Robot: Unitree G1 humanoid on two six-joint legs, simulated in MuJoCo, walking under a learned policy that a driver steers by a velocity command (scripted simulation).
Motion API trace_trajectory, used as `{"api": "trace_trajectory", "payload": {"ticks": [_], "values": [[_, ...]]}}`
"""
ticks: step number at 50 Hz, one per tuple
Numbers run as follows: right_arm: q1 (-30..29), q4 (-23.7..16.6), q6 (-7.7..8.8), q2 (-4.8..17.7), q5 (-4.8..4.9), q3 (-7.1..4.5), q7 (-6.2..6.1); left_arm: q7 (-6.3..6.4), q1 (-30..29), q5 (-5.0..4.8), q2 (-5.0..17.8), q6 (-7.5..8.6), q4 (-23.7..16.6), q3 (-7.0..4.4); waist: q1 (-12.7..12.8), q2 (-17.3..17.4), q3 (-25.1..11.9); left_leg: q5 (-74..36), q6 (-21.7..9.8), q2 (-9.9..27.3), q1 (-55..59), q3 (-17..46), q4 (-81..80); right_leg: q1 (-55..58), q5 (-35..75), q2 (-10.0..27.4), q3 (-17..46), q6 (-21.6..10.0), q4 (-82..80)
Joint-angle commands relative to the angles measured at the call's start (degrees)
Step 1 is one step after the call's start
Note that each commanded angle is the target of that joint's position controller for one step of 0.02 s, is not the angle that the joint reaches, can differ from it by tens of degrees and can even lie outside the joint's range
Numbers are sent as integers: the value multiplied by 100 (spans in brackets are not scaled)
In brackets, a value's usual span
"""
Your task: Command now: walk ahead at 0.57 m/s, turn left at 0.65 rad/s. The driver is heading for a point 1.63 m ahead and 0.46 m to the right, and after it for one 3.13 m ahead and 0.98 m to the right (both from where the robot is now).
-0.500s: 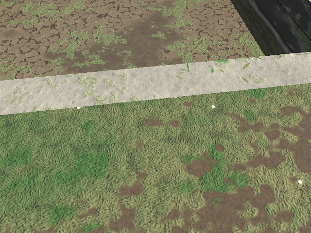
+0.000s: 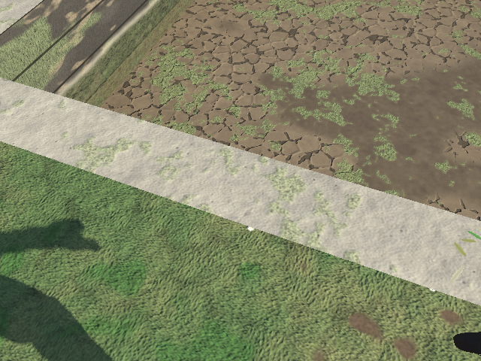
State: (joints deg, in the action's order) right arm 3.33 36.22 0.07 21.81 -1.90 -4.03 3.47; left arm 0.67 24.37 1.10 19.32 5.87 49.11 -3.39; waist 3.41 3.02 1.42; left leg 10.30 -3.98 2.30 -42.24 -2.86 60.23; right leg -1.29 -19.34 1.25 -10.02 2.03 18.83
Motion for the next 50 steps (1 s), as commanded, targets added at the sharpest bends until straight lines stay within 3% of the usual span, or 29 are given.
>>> {"api": "trace_trajectory", "payload": {"ticks": [1, 2, 4, 5, 6, 7, 8, 9, 10, 11, 12, 15, 17, 20, 25, 28, 29, 30, 31, 32, 33, 34, 35, 36, 37, 39, 45, 47, 50], "values": [[354, -322, 244, -349, 458, 184, 89, 106, -1443, -282, 736, 173, -789, -123, -659, -786, 161, -1286, 157, -229, 1632, -73, -1828, -1220, 4584, 740, 27, -485, -469], [430, -329, 334, -279, 422, 195, 105, 155, -1243, -323, 1009, 200, -759, -178, -748, -741, -123, -1352, 136, -425, 2308, -69, -2063, -1203, 5191, 916, 181, -566, -312], [909, -217, 365, 39, 205, 66, 49, 144, -909, -360, 1239, 182, -578, -237, -1083, -686, -525, -1414, -139, -658, 3314, 112, -2421, -883, 6055, 1143, 383, -662, 391], [1430, -42, 339, 197, 129, -19, -38, 104, -937, -403, 1189, 127, -523, -205, -1446, -563, -720, -2058, -346, -579, 4004, 275, -2963, -868, 5848, 1029, 347, -554, 1264], [1723, 60, 289, 526, 1, -105, -166, 74, -803, -397, 973, 101, -508, -123, -1624, -288, -826, -3338, -524, -197, 4794, 574, -3264, -1342, 4463, 674, 357, -339, 2662], [1631, 10, 289, 962, -230, -45, -312, -40, 129, -69, 147, 46, -500, 124, -926, 1540, -1717, -7998, -1170, 1668, 6459, 1994, -2091, -2714, -2260, -228, 664, -45, 5638], [1756, -241, 309, 660, -275, 20, -259, -107, 908, -364, 518, 38, -217, 117, -1075, 1036, -3489, -7590, -2076, 2602, 7076, 3391, -2220, -3025, -2352, -511, 2400, -80, 6662], [1424, -282, 299, 548, -108, 5, -203, -83, 248, -474, 1017, -31, -279, -44, -1136, 242, -3019, -6603, -1927, 2219, 6181, 2817, -2741, -2947, -1926, -230, 2370, -5, 6457], [986, -161, 348, 383, 86, 45, -174, -24, -193, -459, 871, -102, -475, -43, -837, -109, -2011, -5610, -1641, 1917, 5394, 2331, -3052, -3323, -1517, 11, 2054, 93, 5871], [750, -78, 386, 167, 165, 100, -185, 65, -296, -375, 684, -202, -397, -27, -619, -368, -1465, -5071, -1448, 1742, 4696, 2043, -3286, -3352, -1273, 217, 1817, 220, 5638], [527, -48, 389, 70, 142, 111, -189, 99, -126, -341, 622, -335, -344, -62, -357, -283, -1143, -4751, -1391, 1640, 3977, 1720, -3563, -3072, -1077, 337, 1698, 313, 5554], [105, -2, 393, 23, 15, 57, -250, 175, -19, -311, 348, -647, -467, -125, -48, 42, -845, -3920, -1356, 1569, 2721, 916, -4218, -2606, -736, 459, 1404, 472, 5402], [-63, 73, 371, 60, 20, 8, -373, 206, -353, -281, 187, -727, -717, -125, -27, 132, -721, -3358, -1244, 1539, 2620, 462, -4426, -2828, -268, 594, 1335, 470, 4860], [-164, 140, 267, 52, 40, -29, -542, 112, -722, -242, 94, -739, -928, -125, -129, 191, -767, -2379, -1068, 1376, 2757, -177, -4502, -2654, 787, 648, 1143, 349, 3870], [-63, 296, 70, 247, 194, -147, -548, -130, -1273, -225, 252, -852, -1299, -219, -321, 292, -560, -1569, -832, 1660, 3287, -484, -4262, -2472, 797, 504, 737, 24, 2689], [-124, 374, 26, 311, 357, -214, -499, -218, -1174, -225, 292, -913, -1419, -312, -161, 277, -487, -1572, -424, 1767, 3581, -636, -3606, -2106, 691, 307, 487, -314, 1732], [27, 467, 15, 204, 394, -211, -479, -183, -964, -196, 364, -906, -1372, -375, -90, 53, -517, -1418, -138, 1565, 3468, -832, -3027, -1681, 1125, 147, 491, -496, 1251], [336, 540, 5, 106, 309, -213, -444, -84, -561, -160, 870, -871, -1321, -565, -12, -903, -502, -620, 305, 1020, 2806, -1114, -1703, -900, 3292, 375, 1308, -851, 654], [205, 199, 19, -76, 49, -145, -431, 10, -525, -106, 1679, -840, -1441, -736, -257, -2536, -412, 2598, 914, -27, 626, -1102, 171, 179, 5334, 1569, 3611, -1898, 582], [-151, 65, 36, -25, 9, -122, -435, -73, -410, 42, 1501, -661, -1554, -659, 14, -1796, -1339, 3047, 910, -335, 183, 361, 1161, 403, 4606, 1925, 4471, -2506, 370], [-377, 27, 41, 85, 160, -154, -446, -131, -596, 10, 1358, -531, -1574, -624, 5, -1182, -1294, 2621, 756, -276, -38, 697, 1348, 395, 3986, 1772, 4083, -2328, 228], [-403, 72, 63, 42, 204, -158, -493, -97, -862, -133, 1199, -476, -1594, -596, -154, -836, -1050, 2077, 646, -198, -118, 840, 1134, 200, 3416, 1455, 3728, -1997, 227], [-376, 133, 67, 113, 138, -185, -553, -39, -1176, -265, 952, -512, -1658, -523, -287, -640, -896, 1677, 624, -119, -123, 901, 826, -28, 3098, 1281, 3483, -1743, 223], [-348, 142, 66, 173, 109, -214, -574, 38, -1421, -297, 803, -571, -1752, -469, -418, -736, -886, 1415, 622, -113, 178, 943, 558, -355, 2992, 1125, 3304, -1606, 206], [-341, 137, 62, 114, 103, -206, -545, 87, -1512, -256, 743, -623, -1831, -452, -461, -831, -966, 1217, 652, -226, 411, 914, 398, -491, 3025, 979, 3216, -1554, 215], [-321, 188, 68, -86, 179, -163, -522, 137, -1419, -250, 779, -679, -1869, -488, -435, -812, -1094, 996, 736, -430, 591, 939, -245, -418, 3135, 784, 3166, -1466, 326], [-233, 285, -20, -151, 207, -108, -465, 197, -1402, -135, 717, -784, -1892, -433, -244, -1063, -1054, 738, 869, -361, 1320, 806, -1074, -962, 2625, 758, 3217, -1431, 478], [-43, 344, -34, -115, 213, -94, -440, 154, -1537, -59, 523, -786, -1884, -321, -224, -1103, -1038, 833, 805, -182, 1575, 695, -1208, -1063, 2577, 839, 3138, -1436, 571], [186, 429, 35, -389, 204, 30, -314, 58, -1631, 26, -41, -755, -1676, -36, -286, -1057, -964, 587, 650, 19, 2559, 540, -2146, -1452, 2183, 787, 2879, -1341, 649]]}}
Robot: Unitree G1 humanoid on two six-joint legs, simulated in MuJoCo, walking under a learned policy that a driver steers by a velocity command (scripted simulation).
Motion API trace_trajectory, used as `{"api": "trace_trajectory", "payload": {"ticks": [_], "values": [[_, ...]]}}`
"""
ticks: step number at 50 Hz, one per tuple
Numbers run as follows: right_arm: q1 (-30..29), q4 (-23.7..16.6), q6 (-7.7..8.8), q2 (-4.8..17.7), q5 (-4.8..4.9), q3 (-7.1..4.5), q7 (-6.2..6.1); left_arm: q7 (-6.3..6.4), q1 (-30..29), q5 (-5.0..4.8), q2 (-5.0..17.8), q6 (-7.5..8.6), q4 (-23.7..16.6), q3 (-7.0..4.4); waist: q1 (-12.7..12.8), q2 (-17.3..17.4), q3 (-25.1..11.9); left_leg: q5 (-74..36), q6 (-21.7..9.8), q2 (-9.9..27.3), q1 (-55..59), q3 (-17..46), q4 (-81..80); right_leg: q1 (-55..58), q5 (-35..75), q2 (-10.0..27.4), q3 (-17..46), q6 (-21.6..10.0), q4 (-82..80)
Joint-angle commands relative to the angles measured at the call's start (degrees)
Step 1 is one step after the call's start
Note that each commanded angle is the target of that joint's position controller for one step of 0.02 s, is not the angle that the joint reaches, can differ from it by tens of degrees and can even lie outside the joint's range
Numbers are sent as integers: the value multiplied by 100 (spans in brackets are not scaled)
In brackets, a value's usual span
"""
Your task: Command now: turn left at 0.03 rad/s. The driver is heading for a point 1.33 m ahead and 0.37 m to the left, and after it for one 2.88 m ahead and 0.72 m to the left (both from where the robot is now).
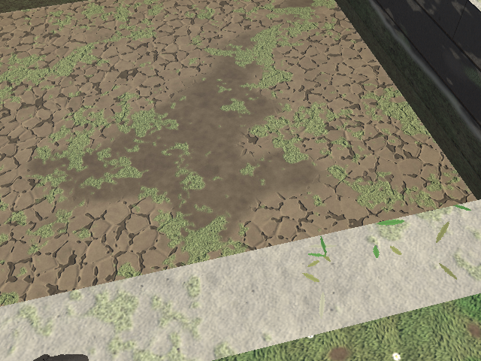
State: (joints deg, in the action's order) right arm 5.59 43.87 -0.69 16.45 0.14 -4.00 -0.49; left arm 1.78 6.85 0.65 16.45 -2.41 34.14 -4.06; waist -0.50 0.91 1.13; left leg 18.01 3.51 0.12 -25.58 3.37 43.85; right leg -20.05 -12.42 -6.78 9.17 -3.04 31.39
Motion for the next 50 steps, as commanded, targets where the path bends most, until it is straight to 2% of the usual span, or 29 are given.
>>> {"api": "trace_trajectory", "payload": {"ticks": [1, 2, 3, 4, 5, 6, 9, 11, 14, 16, 18, 19, 20, 21, 22, 23, 25, 28, 34, 38, 40, 41, 42, 43, 44, 45, 47, 49, 50], "values": [[47, -321, 140, 126, 2, 40, 125, -81, 79, 68, 302, 101, -111, 35, 5, -874, -769, -729, -187, 138, 1273, -226, -1168, 247, 1050, 1470, 806, -715, -604], [-84, -402, 158, 281, -29, 21, 136, -82, 259, 49, 410, 129, -27, -2, 81, -805, -522, -1255, -308, 107, 1294, -166, -1623, 245, 532, 1278, 720, -509, -607], [-223, -553, 172, 714, -85, -49, 128, -44, 400, 82, 600, 156, -13, -68, 283, -375, -373, -2204, -502, 437, 1134, 416, -1612, 258, -102, 960, 501, -249, -199], [-287, -625, 180, 1127, -59, -149, 120, -13, 667, 131, 638, 170, -34, -108, 565, 457, -280, -2509, -890, 828, 872, 1033, -1794, 269, -712, 443, -85, 27, 221], [-246, -617, 173, 1256, -35, -222, 110, 45, 471, 137, 706, 190, -74, -152, 498, 1120, -49, -1934, -1343, 1170, 378, 1808, -2294, 332, -750, 220, -549, 282, 637], [-91, -602, 171, 1111, -28, -211, 79, 92, 139, 60, 764, 202, -145, -202, 314, 1251, 35, -1694, -1499, 1284, 449, 2275, -2455, 146, -768, 208, -602, 329, 839], [538, -590, 207, 1186, 33, -312, -35, 58, -322, -46, 476, 190, -285, -220, -147, 1119, -347, -2343, -1842, 1489, 1502, 2937, -2430, -797, -2082, 83, -306, 378, 2123], [491, -638, 186, 1143, 113, -363, -112, 24, -224, -113, 331, 215, -234, -222, -46, 730, -603, -2568, -1716, 1306, 1912, 2750, -2240, -1070, -2030, 206, -126, 477, 2383], [263, -774, -100, 979, 224, -400, -167, -26, -185, -185, 81, 299, -149, -156, -10, 805, -818, -2423, -1332, 801, 1891, 2450, -2103, -553, -1414, 138, -318, 616, 1047], [241, -841, -220, 1027, 219, -444, -156, -105, 114, -243, 139, 351, -20, -185, 44, 1037, -956, -2295, -1277, 643, 1706, 2567, -2102, 102, -1084, 17, -411, 600, 214], [14, -944, -229, 945, 354, -412, -155, -128, 659, -197, 290, 343, 186, -275, 370, 922, -964, -1355, -982, 377, 1055, 2515, -1886, 1203, 26, 197, -476, 467, -1232], [323, -917, -243, 655, 324, -353, -160, -96, 746, -127, 623, 307, 196, -362, 184, 195, -978, 238, -646, -79, 138, 2037, -1101, 2016, 223, 1156, 316, 149, -1509], [662, -1037, -180, 564, 268, -365, -147, -115, 392, 167, 1206, 273, 61, -446, -155, -1718, -813, 1706, -300, -883, -1062, 1031, 196, 1871, 1157, 2616, 2046, -714, -1566], [743, -951, -109, 1101, 141, -515, -139, -125, 114, 309, 977, 342, -102, -388, -180, -1264, -545, 1627, -78, -262, -1165, 980, 1409, 1333, 1538, 3096, 2092, -1068, -1624], [728, -833, -136, 1312, 162, -595, -128, -85, -251, 272, 628, 371, -205, -270, -273, -790, -390, 1236, -10, -157, -1091, 788, 1977, 1138, 1563, 2737, 1390, -939, -1512], [859, -694, -205, 1199, 165, -588, -148, -39, -482, 170, 487, 378, -256, -218, -332, -560, -281, 800, 56, -110, -1122, 684, 2226, 1100, 1338, 2259, 756, -703, -1434], [884, -687, -293, 947, 158, -515, -125, 72, -480, 35, 415, 379, -243, -156, -223, -729, -135, 223, 196, 42, -1372, 435, 2837, 1168, 1824, 1941, -13, -621, -1333], [305, -1042, -273, 726, 204, -369, -63, 147, 127, 111, 475, 318, -119, -148, 183, -728, -111, -39, 402, 267, -1625, 26, 2491, 1548, 2298, 1944, -408, -902, -1349], [-34, -1302, -231, 462, 90, -178, 27, -37, 345, -34, 919, 232, 42, -296, 279, -712, -351, 513, 323, 299, -906, -127, 955, 1992, 2883, 2359, -492, -1220, -1231], [-44, -1247, -234, 316, 72, -113, 14, -154, 343, -169, 794, 269, 244, -224, 208, -932, -470, 504, 59, 93, 308, -344, -503, 1664, 3125, 2218, -566, -1134, -984], [440, -972, -197, 130, 3, -69, 12, -234, 262, -269, 394, 328, 415, -34, -157, -820, -547, -1214, -229, 16, 1772, -404, -2699, 1172, 2815, 1922, -638, -725, -718], [606, -957, -176, 535, -37, -148, -34, -280, 531, -230, 368, 401, 505, -3, -79, -617, -775, -2305, -349, 388, 2834, 18, -2649, 626, 2172, 1725, -680, -301, -612], [926, -1023, -189, 1124, -121, -266, -123, -338, 592, 12, 267, 463, 389, 65, 15, 367, -1273, -4856, -736, 1515, 3906, 905, -1827, -229, 31, 1352, -888, 104, 71], [490, -945, -223, 1081, -117, -280, -140, -318, 724, -83, 261, 448, 393, 54, 115, 1226, -1276, -4542, -1568, 2034, 3285, 958, -1722, -482, -1755, 1066, -1118, 422, 427], [332, -1056, -183, 901, -115, -272, -108, -264, 378, -163, 688, 381, 349, -49, -142, 1019, -976, -3985, -1819, 1954, 2945, 973, -1958, -707, -2138, 980, -1107, 584, 1229], [367, -983, -146, 937, -140, -305, -133, -216, 245, -255, 898, 309, 299, -172, -241, 1133, -750, -3858, -1903, 2012, 2868, 965, -2116, -1256, -2438, 899, -1108, 657, 2323], [17, -978, -53, 827, -84, -278, -174, -108, 684, -259, 851, 59, 460, -277, -5, 969, -468, -3383, -1795, 1964, 2125, 455, -2359, -1337, -2300, 1017, -771, 786, 3480], [-352, -958, -9, 570, -98, -221, -199, -36, 844, -245, 603, -103, 465, -256, 197, 876, -242, -2774, -1599, 1769, 1596, -97, -2554, -1222, -1674, 1035, -886, 859, 3606], [-146, -893, 17, 557, -70, -245, -204, -53, 752, -234, 540, -118, 370, -236, 72, 848, -365, -1191, -1540, 1812, 1695, -140, -2873, -1355, -1270, 1176, -979, 833, 3516]]}}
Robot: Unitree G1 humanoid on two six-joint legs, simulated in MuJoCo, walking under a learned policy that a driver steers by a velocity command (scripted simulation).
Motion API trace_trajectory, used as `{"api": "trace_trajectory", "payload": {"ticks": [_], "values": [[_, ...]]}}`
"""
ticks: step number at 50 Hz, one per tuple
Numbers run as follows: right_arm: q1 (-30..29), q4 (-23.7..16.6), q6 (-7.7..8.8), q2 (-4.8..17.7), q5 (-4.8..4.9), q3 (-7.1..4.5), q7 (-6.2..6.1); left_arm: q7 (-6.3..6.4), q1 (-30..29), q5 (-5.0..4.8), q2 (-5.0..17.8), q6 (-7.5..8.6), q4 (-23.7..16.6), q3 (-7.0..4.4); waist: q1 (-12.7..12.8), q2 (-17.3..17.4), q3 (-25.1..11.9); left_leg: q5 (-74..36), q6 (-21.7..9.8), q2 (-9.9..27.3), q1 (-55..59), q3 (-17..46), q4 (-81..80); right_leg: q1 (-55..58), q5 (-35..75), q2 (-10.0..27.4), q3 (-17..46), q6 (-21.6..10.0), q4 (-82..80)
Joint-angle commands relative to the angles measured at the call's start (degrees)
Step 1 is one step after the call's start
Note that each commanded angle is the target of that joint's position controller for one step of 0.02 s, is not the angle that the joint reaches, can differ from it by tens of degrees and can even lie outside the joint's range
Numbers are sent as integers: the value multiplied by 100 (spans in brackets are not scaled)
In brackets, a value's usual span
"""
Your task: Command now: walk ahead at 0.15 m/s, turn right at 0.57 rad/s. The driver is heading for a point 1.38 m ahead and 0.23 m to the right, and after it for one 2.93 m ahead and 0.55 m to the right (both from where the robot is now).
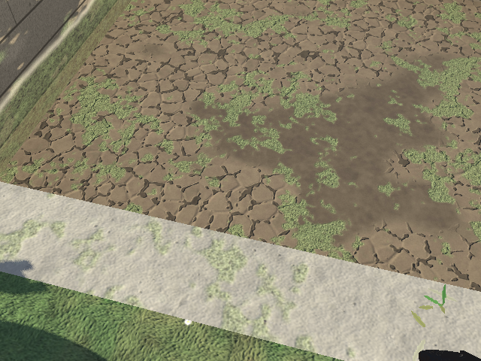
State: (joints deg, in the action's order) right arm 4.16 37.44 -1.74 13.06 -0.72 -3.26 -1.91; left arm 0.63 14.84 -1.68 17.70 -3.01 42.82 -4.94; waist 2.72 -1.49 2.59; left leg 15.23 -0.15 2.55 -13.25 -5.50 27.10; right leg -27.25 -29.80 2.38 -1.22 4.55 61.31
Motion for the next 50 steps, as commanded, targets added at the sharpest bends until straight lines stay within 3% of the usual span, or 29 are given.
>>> {"api": "trace_trajectory", "payload": {"ticks": [1, 4, 10, 11, 12, 13, 14, 15, 16, 17, 19, 22, 24, 27, 30, 33, 35, 36, 37, 38, 39, 40, 41, 42, 43, 45, 47, 48, 50], "values": [[165, -176, 167, 919, 71, -340, -66, 16, -224, -6, 396, -41, -632, -133, -370, 1126, -511, 470, -1120, 1658, 584, 915, -1485, -808, 708, 362, 14, 19, 353], [406, -13, 349, 1108, 125, -404, -52, -143, -574, -3, 327, 74, -919, -87, -477, 1018, -412, 1877, -927, 1883, 962, 1057, -1883, -1079, 862, 523, 25, -246, -339], [194, 99, 546, 1381, 214, -503, 212, -245, -357, -86, 252, 150, -947, -36, -174, 732, 19, 1647, -752, 1871, 771, 151, -1939, -473, 582, 629, -317, -692, -1211], [445, 116, 391, 1261, -277, -410, 280, -461, -350, 403, 430, 9, -969, -56, -213, 830, -155, 1919, -463, 1645, 672, -431, -1677, 169, 664, 296, -770, -831, -1753], [460, 155, 297, 1267, -285, -414, 307, -517, -238, 357, 416, 6, -897, -82, -154, 844, -114, 2037, -372, 1515, 263, -648, -1281, 793, 825, 63, -1134, -901, -1898], [342, 117, 226, 1294, -212, -398, 301, -483, 242, 281, 351, 40, -702, -88, 179, 528, -128, 1778, -271, 1364, -205, -949, -502, 1582, 1039, -203, -1384, -992, -2196], [278, 68, 191, 1121, -217, -329, 300, -378, 1312, 262, 539, 92, -252, -196, 679, -444, -309, 460, -173, 954, -707, -1321, 1548, 2504, 585, -582, -1197, -1102, -2413], [-252, -227, 190, 551, -230, -123, 333, -296, 2167, 210, 869, 140, -40, -231, 1105, -1928, -57, 1593, 9, 484, -2522, -1178, 4158, 2961, -436, 327, 836, -1463, -3212], [-711, -920, 239, 371, -276, -24, 343, -270, 1549, 133, 1420, 180, -505, -203, 727, -2444, -169, 2032, 300, -401, -4303, 127, 5052, 3062, -933, 1154, 4039, -2125, -4777], [-887, -1029, 354, 765, -336, -40, 331, -207, 1252, 196, 1414, 189, -643, -222, 697, -1221, -80, 1565, 336, -21, -4762, 679, 5235, 3199, -1160, 1700, 4529, -2361, -5324], [-205, -614, 522, 973, -310, -55, 317, -62, 1079, 340, 1004, 271, -627, -84, 248, -430, -88, 729, 276, 378, -4324, 730, 4875, 2750, -715, 1464, 3460, -2204, -4706], [338, -260, 311, 957, -286, -15, 369, -22, 756, 286, 593, 530, -718, 115, -125, -367, -37, -321, 327, 475, -3465, 604, 4099, 1957, -203, 898, 2422, -1945, -5008], [4, -273, 206, 850, -211, 44, 390, 13, 1036, 267, 596, 620, -612, 103, -51, -90, 221, -816, 266, 476, -3777, 474, 3651, 2207, 452, 855, 1987, -1941, -5307], [-351, -258, 240, 606, -83, 152, 440, -26, 1366, 228, 556, 730, -390, 135, 18, 117, 628, -1382, 38, 283, -3678, 326, 2676, 2448, 2298, 619, 806, -1662, -5479], [-506, -306, 238, 505, 13, 210, 465, -4, 1519, 244, 601, 844, -157, 172, 35, -23, 684, -1650, -259, -91, -3254, 234, 2016, 2687, 3924, 691, -19, -1414, -5532], [-411, -347, 264, 539, -6, 229, 480, 62, 1322, 243, 715, 876, -12, 213, -122, 12, 470, -1909, -729, -449, -2343, -262, 1393, 3028, 6033, 793, -532, -1104, -5369], [396, -138, 240, 700, 8, 154, 398, 209, 1112, 255, 935, 809, 46, 180, -566, -395, -21, -1339, -906, -838, -1543, -548, 1512, 3503, 8862, 913, -758, -815, -4438], [956, 30, 279, 1037, 46, 27, 415, 262, 927, 294, 1145, 735, -24, 103, -838, -336, -250, -968, -980, -1076, -894, -486, 1313, 3421, 9313, 867, -809, -676, -3604], [2277, 405, 265, 1262, 81, -127, 395, 300, 611, 414, 1276, 603, -77, 9, -1447, -512, -738, -495, -1057, -1231, 167, -374, 1367, 3197, 9631, 825, -788, -637, -2042], [3606, 704, 231, 1412, 162, -246, 324, 328, -71, 321, 1417, 491, -111, -80, -2322, -518, -1063, -400, -1400, -847, 1345, 452, 912, 2386, 9323, 523, -878, -548, 676], [3475, 800, 168, 1360, 152, -196, 158, 158, -685, 197, 356, 595, -283, 196, -1942, 523, -643, -1566, -1457, -310, 1989, 1147, 1268, 360, 3425, -539, -522, -634, 2858], [2237, 504, 107, 1646, 117, -258, 127, 18, -172, 225, -227, 673, -928, 332, -584, 1610, -1185, -2832, -2273, 642, 2685, 4318, 406, -1655, 478, -1312, 385, -370, 3936], [2340, 364, 183, 1665, 222, -336, 158, 50, -10, 320, 198, 738, -928, 299, -797, 657, -1595, -4041, -2408, 1078, 2840, 4777, 58, -1730, 814, -958, 846, -424, 3780], [2314, 483, 176, 1472, 191, -343, 61, 66, 79, 289, 335, 807, -866, 308, -611, 675, -1426, -3819, -2605, 1140, 2326, 4701, -131, -1792, 958, -827, 968, -372, 3473], [2185, 470, 202, 1129, 134, -262, 54, 133, 120, 323, 475, 773, -750, 308, -375, 34, -830, -3597, -2397, 934, 1279, 4218, -147, -1635, 1052, -520, 827, -358, 3073], [1937, 397, 341, 981, 109, -140, 30, 212, -156, 463, 340, 447, -892, 338, -3, -257, -388, -4116, -1958, 456, -279, 3501, -69, -1177, 999, -233, 648, -234, 2192], [1945, 396, 438, 1158, 180, -114, 59, 264, -450, 554, 322, 205, -1042, 376, 83, -231, -299, -5089, -1504, -172, -1174, 2844, -238, -363, 1335, -208, 256, -156, 642], [1888, 390, 452, 1152, 207, -101, 67, 302, -716, 432, 242, 149, -1182, 403, 64, -93, -330, -5502, -1278, -605, -1619, 2464, -150, 341, 1936, -448, 42, -137, -235], [1365, 288, 359, 1084, 214, -75, 38, 268, -275, 457, -154, 81, -1014, 513, 257, 461, -603, -6646, -565, -1183, -2346, 1964, 475, 1938, 3635, -1073, -523, -247, -819]]}}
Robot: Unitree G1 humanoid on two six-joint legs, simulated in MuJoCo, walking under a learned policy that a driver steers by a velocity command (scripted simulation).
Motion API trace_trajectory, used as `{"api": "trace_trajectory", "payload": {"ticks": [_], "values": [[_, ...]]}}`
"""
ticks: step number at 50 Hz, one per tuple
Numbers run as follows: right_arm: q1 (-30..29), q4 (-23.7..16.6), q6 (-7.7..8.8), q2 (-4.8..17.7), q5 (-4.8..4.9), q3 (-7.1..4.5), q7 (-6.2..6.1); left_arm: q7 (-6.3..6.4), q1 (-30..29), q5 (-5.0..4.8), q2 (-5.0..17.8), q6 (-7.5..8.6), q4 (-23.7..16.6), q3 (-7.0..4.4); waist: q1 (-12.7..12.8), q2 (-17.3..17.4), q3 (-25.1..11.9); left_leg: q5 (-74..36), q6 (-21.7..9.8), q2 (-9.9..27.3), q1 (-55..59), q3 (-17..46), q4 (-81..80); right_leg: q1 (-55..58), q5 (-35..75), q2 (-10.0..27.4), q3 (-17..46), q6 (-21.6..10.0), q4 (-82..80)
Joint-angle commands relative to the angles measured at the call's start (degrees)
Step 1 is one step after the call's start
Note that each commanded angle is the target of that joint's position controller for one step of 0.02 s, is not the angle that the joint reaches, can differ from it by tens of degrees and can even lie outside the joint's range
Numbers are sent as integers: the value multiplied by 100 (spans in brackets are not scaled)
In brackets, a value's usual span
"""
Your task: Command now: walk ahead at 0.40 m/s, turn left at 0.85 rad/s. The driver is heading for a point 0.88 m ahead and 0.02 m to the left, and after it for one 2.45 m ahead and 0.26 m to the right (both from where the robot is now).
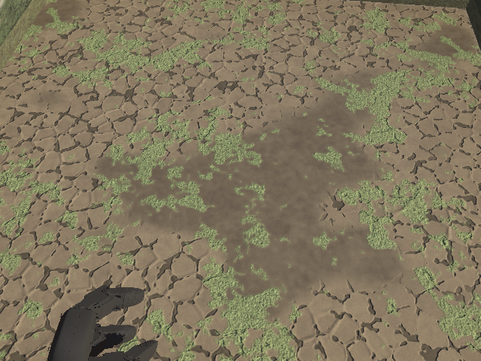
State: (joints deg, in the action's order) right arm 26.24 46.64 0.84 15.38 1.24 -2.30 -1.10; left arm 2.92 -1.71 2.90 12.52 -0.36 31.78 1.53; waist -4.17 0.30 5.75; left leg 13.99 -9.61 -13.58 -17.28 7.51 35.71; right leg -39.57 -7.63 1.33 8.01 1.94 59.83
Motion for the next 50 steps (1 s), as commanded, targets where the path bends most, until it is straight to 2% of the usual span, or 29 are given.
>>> {"api": "trace_trajectory", "payload": {"ticks": [1, 2, 4, 5, 6, 7, 8, 11, 14, 17, 18, 19, 20, 21, 22, 24, 26, 27, 28, 32, 35, 37, 40, 43, 46, 47, 48, 49, 50], "values": [[-932, -701, 8, 909, 17, -213, -65, 30, 1395, -66, 369, -218, 92, -128, 883, 537, -1029, -6299, 542, 423, -1811, 683, -316, 3289, 1381, -1048, -1410, 61, -889], [-1620, -992, -75, 797, 22, -113, -161, 12, 1977, -145, 430, -108, 399, -180, 1037, 811, -1512, -6811, 705, 521, -1897, 721, 71, 3867, 2369, -901, -1268, -101, -15], [-2657, -1463, -206, 896, 79, -225, -265, 49, 2859, -117, 725, 134, 573, -237, 1603, 427, -1587, -6174, 967, 608, -2505, 736, 1196, 4616, 1867, -623, -781, -244, -442], [-3184, -1588, -290, 869, 186, -290, -297, 82, 3617, -117, 832, 298, 750, -311, 2209, -307, -1738, -3444, 1074, 261, -2529, 403, 3221, 4890, 2502, 20, -369, -557, -1368], [-2222, -1857, -404, 457, 121, -235, -203, 142, 2654, -56, 864, 277, 333, -237, 1197, -2295, -1626, 2451, 1308, -267, -2745, 8, 5101, 4508, 6343, 1626, 1201, -1576, -2373], [-1366, -1669, -450, 550, -267, -239, -201, 70, 1855, -54, 700, 319, 46, -206, 326, -1580, -1067, 2431, 1091, 298, -3110, 609, 5678, 3701, 7481, 2136, 1801, -1844, -2129], [-1265, -1534, -475, 656, -250, -294, -212, 23, 1529, -138, 624, 456, -105, -230, 147, -1071, -909, 2186, 1045, 605, -3250, 611, 5607, 3159, 6358, 2186, 1687, -1909, -2458], [-1613, -1459, -590, 601, -289, -311, -127, 6, 1417, -161, 570, 641, 15, -221, -96, -140, -741, 668, 1126, 903, -2415, 216, 4329, 1821, 4332, 1360, 474, -1501, -2841], [-1270, -1312, -777, -34, -379, -15, 18, -16, 1661, -86, 765, 550, 303, -261, -219, -239, -1048, -562, 925, 1147, -1177, -277, 2576, 1222, 3686, 1022, -202, -1132, -2301], [-1260, -1066, -841, 312, -415, -61, -14, -226, 1643, -104, 1198, 230, 335, -403, -52, -550, -1030, 324, 702, 987, 28, -712, 1330, 1043, 2996, 902, -438, -869, -2170], [-1461, -1133, -805, 125, -358, 63, 38, -231, 1465, -194, 1159, 139, 297, -381, -117, -388, -1019, 372, 705, 1010, 420, -880, 412, 1251, 2499, 758, -620, -724, -2158], [-1515, -1077, -793, 385, -315, 30, 67, -230, 1737, -129, 1179, -16, 253, -421, 34, 488, -1401, -2242, 604, 1282, 1435, -480, 109, 1142, 708, 210, -958, -430, -1358], [-2106, -1224, -741, 561, -8, 104, 44, -274, 2509, -140, 577, -198, 196, -223, 512, 1823, -2126, -4228, -58, 2359, 925, 894, -392, 1445, -3331, -229, -1190, 30, -1140], [-2250, -1235, -719, 638, 150, 126, 15, -265, 2430, -305, 432, -296, 411, -171, 290, 1949, -2060, -3037, -290, 2449, -489, 1246, -1213, 2474, -3899, -225, -1031, 117, -688], [-2639, -1213, -669, 599, 68, 176, 4, -272, 2435, -394, 492, -328, 531, -224, 482, 1505, -1660, -2601, -254, 2323, -765, 935, -1223, 2602, -3286, -314, -937, 103, -475], [-2914, -1036, -651, 455, -69, 190, -66, -268, 2476, -263, 537, -341, 636, -260, 823, 960, -1452, -2484, 53, 2255, -501, 822, -791, 2584, -2448, -56, -595, -95, -1575], [-2716, -990, -726, 664, -79, 7, -96, -279, 2245, -156, 809, -269, 556, -345, 633, 130, -1082, -1909, 410, 1779, -78, 336, -347, 2164, -635, 90, -196, -416, -2829], [-2604, -1274, -699, 214, -21, 195, -122, -233, 2037, -119, 1122, -265, 316, -316, 332, -1048, -894, 1065, 530, 1570, 93, 105, 31, 1404, -2060, 333, 857, -1000, -3478], [-2417, -1259, -669, 356, -210, 124, -120, -256, 1576, -77, 1237, -314, 231, -363, 138, -1484, -401, 1355, 599, 1410, -63, -113, 28, 975, -2260, 431, 1054, -1247, -3739], [-2047, -1331, -462, 276, -406, 24, -23, -116, 1542, -289, 1152, -498, -265, -456, 255, -739, -442, -59, 509, 1511, 154, -405, -238, 1059, -1717, 160, 1081, -1030, -3168], [-1816, -1403, -458, 395, -519, -61, 23, -81, 2003, -205, 762, -712, -375, -398, 468, 900, -1049, -643, -499, 2895, 551, 809, -1510, 847, -2792, -595, 16, -504, -1048], [-1533, -1355, -383, 324, -503, -68, 40, -131, 2016, -307, 1210, -689, -309, -613, 425, 702, -1297, -859, -1189, 3628, 499, 1332, -1732, 474, -2884, -384, 16, 33, 1780], [-2183, -1319, -378, 315, -211, -107, 0, -93, 2371, -536, 1161, -827, -144, -674, 897, 704, -866, -509, -656, 3255, -27, 1, -1818, 546, -2586, -44, -160, 147, 1394], [-2030, -1218, -436, 799, -316, -289, -105, -264, 2111, -526, 793, -860, -209, -491, 717, 761, -1010, 356, -251, 3084, -139, -781, -1751, 1381, -2770, 14, -726, -227, -139], [-1952, -1082, -523, 1068, -139, -418, -318, -284, 2498, -599, 846, -865, -23, -546, 714, 1045, -1066, 1810, 197, 3279, -260, -938, -1886, 2206, -2188, -145, -1101, -746, -1609], [-2306, -1111, -503, 1027, -25, -406, -304, -294, 3101, -521, 834, -832, 147, -586, 1043, 1134, -1026, 2184, 515, 3131, -620, -1084, -1410, 2809, -1840, -102, -928, -1010, -2598], [-2440, -1036, -507, 772, -21, -366, -254, -267, 3799, -438, 1010, -805, 457, -693, 1266, 399, -837, 2169, 838, 2624, -1567, -1530, -78, 3661, -1578, -46, -200, -1280, -3343], [-2911, -1330, -470, 443, -103, -273, -196, -233, 3933, -162, 1921, -745, 262, -876, 1302, -1517, -272, 2446, 1273, 1610, -3542, -1629, 2191, 3729, -1160, 1467, 3019, -1996, -4372], [-3176, -1590, -536, 561, -290, -151, -105, -237, 2677, -181, 2003, -655, -220, -908, 1332, -1531, -357, 2226, 1611, 1297, -3710, -599, 2271, 2424, -2184, 1714, 3426, -1907, -5009]]}}
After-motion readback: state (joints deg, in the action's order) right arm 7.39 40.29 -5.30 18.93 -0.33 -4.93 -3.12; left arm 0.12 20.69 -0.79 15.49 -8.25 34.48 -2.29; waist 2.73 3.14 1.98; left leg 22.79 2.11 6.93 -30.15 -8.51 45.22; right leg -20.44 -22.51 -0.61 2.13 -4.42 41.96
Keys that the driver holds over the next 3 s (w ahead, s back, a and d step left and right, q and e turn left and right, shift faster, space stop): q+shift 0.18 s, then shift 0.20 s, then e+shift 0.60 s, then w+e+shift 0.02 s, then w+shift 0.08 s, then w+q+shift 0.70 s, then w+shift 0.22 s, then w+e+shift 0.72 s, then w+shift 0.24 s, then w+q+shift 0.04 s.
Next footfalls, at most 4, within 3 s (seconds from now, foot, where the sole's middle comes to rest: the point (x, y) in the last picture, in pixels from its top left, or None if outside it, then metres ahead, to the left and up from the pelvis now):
0.10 right None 0.16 -0.13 -0.76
0.38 left None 0.21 0.13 -0.76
0.96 right None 0.08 -0.12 -0.76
1.30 left None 0.10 0.05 -0.76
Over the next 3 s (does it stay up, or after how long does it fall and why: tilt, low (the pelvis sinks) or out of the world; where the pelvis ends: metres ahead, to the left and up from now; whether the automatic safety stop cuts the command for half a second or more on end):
stays up -0.03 0.05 -0.01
